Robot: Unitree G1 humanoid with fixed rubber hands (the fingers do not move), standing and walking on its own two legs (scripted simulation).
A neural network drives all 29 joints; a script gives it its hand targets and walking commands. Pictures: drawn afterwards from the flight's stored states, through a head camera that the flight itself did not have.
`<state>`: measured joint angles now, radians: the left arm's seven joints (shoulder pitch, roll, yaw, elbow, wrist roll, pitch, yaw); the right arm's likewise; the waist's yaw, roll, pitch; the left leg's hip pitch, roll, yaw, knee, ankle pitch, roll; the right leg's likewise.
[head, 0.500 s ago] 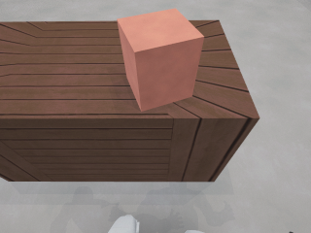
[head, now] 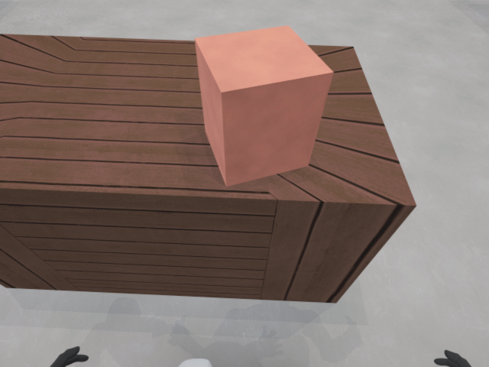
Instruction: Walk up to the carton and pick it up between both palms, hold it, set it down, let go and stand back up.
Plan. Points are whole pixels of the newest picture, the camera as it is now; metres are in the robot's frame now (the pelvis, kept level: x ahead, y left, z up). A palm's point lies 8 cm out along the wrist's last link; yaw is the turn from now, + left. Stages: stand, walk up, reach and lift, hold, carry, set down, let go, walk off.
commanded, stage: walk up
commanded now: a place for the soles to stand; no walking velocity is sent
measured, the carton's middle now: (256, 107) +0.62 +0.01 +0.06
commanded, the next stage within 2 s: none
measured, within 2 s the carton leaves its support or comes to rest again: neither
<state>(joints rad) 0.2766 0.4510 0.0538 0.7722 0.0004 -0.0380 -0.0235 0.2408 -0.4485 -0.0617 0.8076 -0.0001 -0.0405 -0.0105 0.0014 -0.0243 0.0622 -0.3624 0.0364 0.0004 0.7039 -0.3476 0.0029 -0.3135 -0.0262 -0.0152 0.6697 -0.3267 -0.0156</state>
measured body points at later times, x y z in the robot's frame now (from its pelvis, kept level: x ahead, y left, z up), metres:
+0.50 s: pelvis +0.01 +0.01 +0.00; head +0.02 +0.01 +0.45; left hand +0.13 +0.34 -0.09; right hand +0.13 -0.33 -0.09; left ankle +0.03 +0.14 -0.72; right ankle +0.01 -0.13 -0.72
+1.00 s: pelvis +0.05 +0.03 +0.01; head +0.07 +0.04 +0.45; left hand +0.11 +0.37 -0.10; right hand +0.13 -0.31 -0.09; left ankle +0.04 +0.14 -0.72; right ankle +0.01 -0.12 -0.69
